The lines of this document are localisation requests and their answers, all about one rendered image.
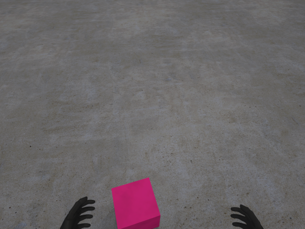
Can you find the robot left hand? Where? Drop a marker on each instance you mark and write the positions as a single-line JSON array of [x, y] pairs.
[[73, 218]]

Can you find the carton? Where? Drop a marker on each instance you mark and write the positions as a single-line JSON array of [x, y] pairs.
[[135, 205]]

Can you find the robot right hand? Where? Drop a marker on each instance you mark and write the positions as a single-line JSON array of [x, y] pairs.
[[250, 219]]

